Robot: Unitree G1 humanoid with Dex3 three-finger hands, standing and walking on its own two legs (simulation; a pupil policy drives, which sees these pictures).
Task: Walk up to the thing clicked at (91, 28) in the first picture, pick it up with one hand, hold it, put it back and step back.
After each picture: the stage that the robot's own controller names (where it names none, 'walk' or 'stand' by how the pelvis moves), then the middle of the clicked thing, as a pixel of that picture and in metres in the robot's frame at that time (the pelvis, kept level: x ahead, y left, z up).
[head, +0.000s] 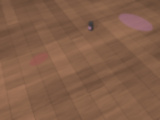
stand; (90, 26) +1.72 -0.02 -0.72
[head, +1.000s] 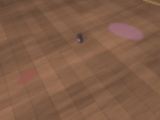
walk; (80, 38) +1.59 +0.26 -0.71
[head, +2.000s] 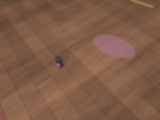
walk; (59, 62) +1.03 +0.39 -0.72
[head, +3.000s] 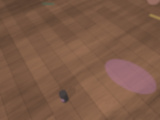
walk; (63, 96) +0.65 +0.30 -0.72
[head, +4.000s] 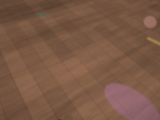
walk; out of the picture +0.45 +0.20 -0.70
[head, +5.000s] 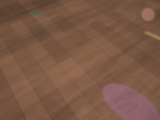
stand; out of the picture +0.37 +0.23 -0.72
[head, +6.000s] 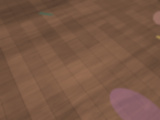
stand; out of the picture +0.35 +0.21 -0.72
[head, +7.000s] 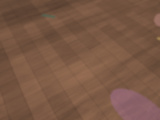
stand; out of the picture +0.37 +0.21 -0.72
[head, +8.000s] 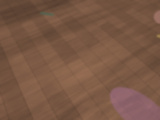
stand; out of the picture +0.36 +0.21 -0.73
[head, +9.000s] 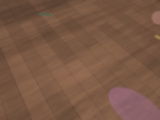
stand; out of the picture +0.37 +0.21 -0.73
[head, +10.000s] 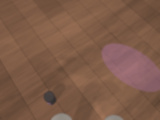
go down; (50, 98) +0.39 +0.22 -0.56
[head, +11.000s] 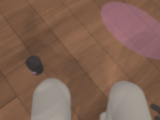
go down; (35, 65) +0.43 +0.26 -0.31
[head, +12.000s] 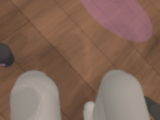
close in; (3, 56) +0.41 +0.28 -0.26
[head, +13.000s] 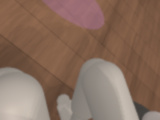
close; out of the picture +0.40 +0.31 -0.21
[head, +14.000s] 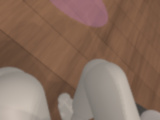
lift; out of the picture +0.39 +0.31 -0.22
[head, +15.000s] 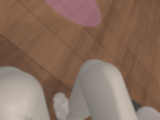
lift; out of the picture +0.37 +0.30 -0.23
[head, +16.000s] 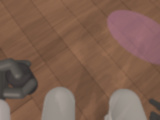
lift; (23, 80) +0.32 +0.23 -0.04
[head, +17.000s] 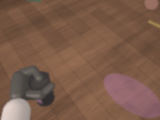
hold; (42, 89) +0.32 +0.17 +0.00
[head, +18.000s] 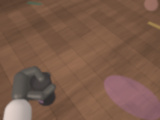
hold; (43, 89) +0.32 +0.17 -0.01
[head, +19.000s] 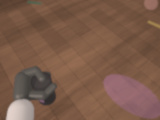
crouch; (44, 89) +0.33 +0.17 -0.01
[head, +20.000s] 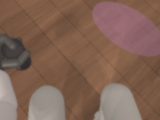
crouch; (18, 56) +0.42 +0.23 -0.10
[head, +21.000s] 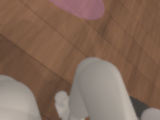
lower; out of the picture +0.41 +0.32 -0.22
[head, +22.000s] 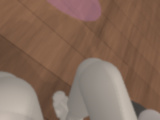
lower; out of the picture +0.41 +0.32 -0.22
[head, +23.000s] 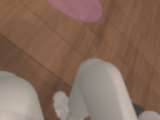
lower; out of the picture +0.40 +0.32 -0.22
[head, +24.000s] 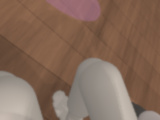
lower; out of the picture +0.40 +0.32 -0.22
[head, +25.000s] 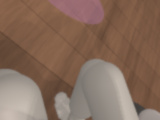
loosen; out of the picture +0.39 +0.31 -0.23
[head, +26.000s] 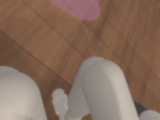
withdraw; out of the picture +0.39 +0.30 -0.23
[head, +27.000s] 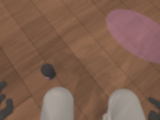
walk; (48, 71) +0.44 +0.23 -0.42
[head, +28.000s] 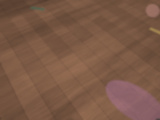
stand; out of the picture +0.36 +0.19 -0.66
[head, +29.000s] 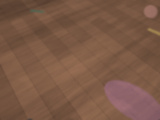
stand; out of the picture +0.38 +0.20 -0.67
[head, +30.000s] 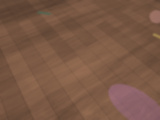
stand; out of the picture +0.38 +0.19 -0.71
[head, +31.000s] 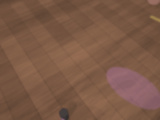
walk; (64, 114) +0.42 +0.16 -0.70
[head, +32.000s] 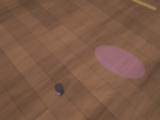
walk; (59, 89) +0.58 +0.20 -0.71
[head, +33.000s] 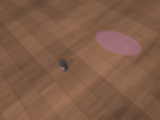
walk; (63, 65) +0.89 +0.33 -0.70
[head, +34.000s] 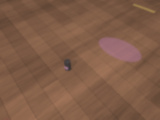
stand; (67, 65) +1.00 +0.22 -0.71
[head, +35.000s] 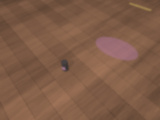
stand; (65, 65) +1.01 +0.25 -0.72
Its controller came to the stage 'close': yes
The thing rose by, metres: 0.71
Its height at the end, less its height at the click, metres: +0.00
